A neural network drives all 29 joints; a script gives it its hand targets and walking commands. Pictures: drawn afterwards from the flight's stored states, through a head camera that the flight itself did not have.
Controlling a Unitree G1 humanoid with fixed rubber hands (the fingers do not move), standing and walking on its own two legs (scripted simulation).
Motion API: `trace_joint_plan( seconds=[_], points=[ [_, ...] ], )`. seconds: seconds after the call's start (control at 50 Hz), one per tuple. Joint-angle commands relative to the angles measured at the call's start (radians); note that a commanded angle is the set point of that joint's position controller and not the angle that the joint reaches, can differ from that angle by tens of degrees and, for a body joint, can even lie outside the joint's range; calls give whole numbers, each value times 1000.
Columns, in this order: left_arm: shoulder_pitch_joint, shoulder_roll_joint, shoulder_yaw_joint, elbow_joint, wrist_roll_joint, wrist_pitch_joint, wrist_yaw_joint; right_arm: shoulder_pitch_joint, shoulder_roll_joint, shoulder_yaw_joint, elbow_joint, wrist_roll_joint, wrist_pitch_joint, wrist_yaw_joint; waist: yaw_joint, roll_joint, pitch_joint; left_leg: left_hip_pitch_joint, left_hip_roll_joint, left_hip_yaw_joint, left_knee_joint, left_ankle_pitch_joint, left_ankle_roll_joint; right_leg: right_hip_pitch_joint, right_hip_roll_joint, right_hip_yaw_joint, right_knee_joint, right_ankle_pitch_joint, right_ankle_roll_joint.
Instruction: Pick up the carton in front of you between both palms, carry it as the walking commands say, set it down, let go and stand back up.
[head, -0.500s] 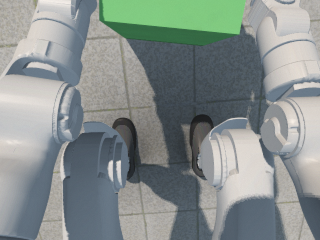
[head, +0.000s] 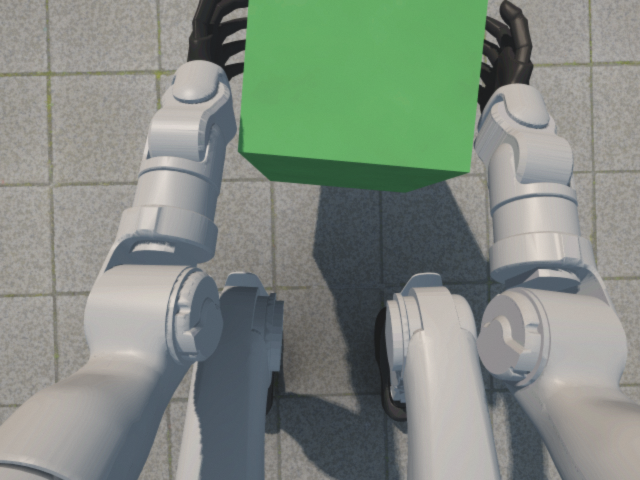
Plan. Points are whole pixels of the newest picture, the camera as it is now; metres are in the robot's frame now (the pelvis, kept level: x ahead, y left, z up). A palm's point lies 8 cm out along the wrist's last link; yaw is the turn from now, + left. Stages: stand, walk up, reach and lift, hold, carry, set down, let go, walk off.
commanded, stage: reach and lift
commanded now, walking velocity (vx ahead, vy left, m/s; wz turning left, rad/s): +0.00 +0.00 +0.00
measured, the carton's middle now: (351, 94) +0.54 -0.02 -0.15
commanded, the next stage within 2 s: none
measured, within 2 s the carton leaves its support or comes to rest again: neither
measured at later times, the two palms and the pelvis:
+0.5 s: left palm (136, 33) +0.49 +0.14 +0.07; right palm (610, 60) +0.48 -0.16 +0.07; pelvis +0.00 +0.00 +0.12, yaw +0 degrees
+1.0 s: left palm out of the picture +0.44 +0.14 +0.23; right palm out of the picture +0.43 -0.16 +0.23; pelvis +0.05 +0.00 +0.26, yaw +0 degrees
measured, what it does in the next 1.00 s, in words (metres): rises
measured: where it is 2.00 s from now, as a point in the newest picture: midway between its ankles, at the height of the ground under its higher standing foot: (327, 381)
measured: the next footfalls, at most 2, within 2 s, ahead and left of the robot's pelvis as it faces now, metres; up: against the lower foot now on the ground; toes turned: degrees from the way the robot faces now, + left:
none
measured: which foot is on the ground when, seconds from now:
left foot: down 0.00-1.00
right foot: down 0.00-1.00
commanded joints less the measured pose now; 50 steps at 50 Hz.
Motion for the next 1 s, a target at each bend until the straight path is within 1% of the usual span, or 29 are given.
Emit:
trace_joint_plan(
  seconds=[0.0,0.02,0.04,0.08,0.12,0.18,0.24,0.3,0.36,0.44,0.52,0.64,0.8,0.98],
  points=[
    [-570,-1095,-317,-12,-31,12,-286,-644,1044,389,-14,27,27,316,-24,55,-1044,548,-109,145,-268,183,28,542,101,-150,-285,215,-36],
    [-563,-1084,-278,15,-4,18,-294,-627,1033,344,17,-9,32,319,-31,54,-996,524,-107,144,-291,145,31,530,101,-148,-309,181,-41],
    [-560,-1079,-248,34,17,21,-299,-622,1028,312,35,-36,35,320,-31,56,-976,515,-107,145,-311,122,33,530,101,-146,-331,160,-45],
    [-567,-1076,-208,52,47,22,-307,-627,1025,274,51,-71,35,320,-32,53,-979,524,-107,145,-346,104,36,547,102,-144,-365,145,-48],
    [-574,-1074,-187,54,63,22,-311,-640,1028,260,47,-86,34,323,-28,47,-1007,550,-107,143,-379,96,39,578,102,-143,-394,137,-48],
    [-581,-1087,-184,39,73,29,-315,-659,1055,275,26,-84,42,330,-18,34,-1078,604,-107,142,-427,86,41,637,102,-144,-434,123,-44],
    [-574,-1114,-207,7,68,43,-320,-661,1098,315,-6,-67,59,340,-4,20,-1164,674,-108,143,-469,100,42,700,102,-143,-471,127,-37],
    [-550,-1151,-247,-32,52,60,-326,-640,1144,365,-38,-43,78,352,5,8,-1240,751,-109,142,-503,142,39,763,104,-142,-505,161,-30],
    [-506,-1193,-301,-79,29,75,-333,-592,1181,416,-73,-18,92,359,7,4,-1297,828,-111,139,-534,207,35,832,108,-141,-537,222,-25],
    [-435,-1240,-380,-137,-7,82,-340,-510,1210,476,-115,10,94,362,2,14,-1311,917,-112,128,-578,276,27,911,113,-132,-580,296,-26],
    [-358,-1271,-435,-168,-29,81,-337,-419,1226,509,-128,20,91,360,-2,28,-1256,982,-113,113,-637,296,21,966,116,-119,-633,317,-30],
    [-233,-1297,-447,-162,-17,74,-324,-291,1245,515,-111,2,81,357,0,37,-1124,1070,-113,90,-744,289,19,1029,118,-99,-734,299,-36],
    [-77,-1316,-445,-165,14,57,-320,-144,1271,526,-107,-24,61,356,10,22,-999,1224,-106,56,-896,299,26,1185,110,-67,-887,302,-44],
    [87,-1322,-484,-207,24,48,-326,28,1286,569,-142,-37,51,350,17,12,-869,1427,-88,21,-1075,345,37,1415,93,-25,-1073,353,-54]
  ],
)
